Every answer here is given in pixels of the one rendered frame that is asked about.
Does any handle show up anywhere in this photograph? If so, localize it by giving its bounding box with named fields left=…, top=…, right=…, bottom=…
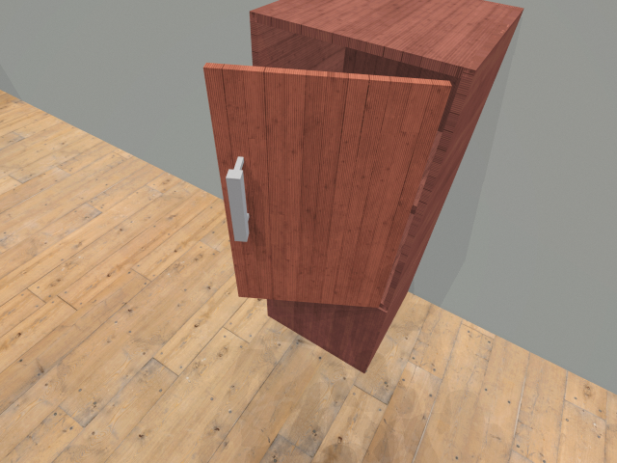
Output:
left=226, top=156, right=250, bottom=242

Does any cupboard door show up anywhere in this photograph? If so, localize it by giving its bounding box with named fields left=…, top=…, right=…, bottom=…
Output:
left=203, top=63, right=452, bottom=308

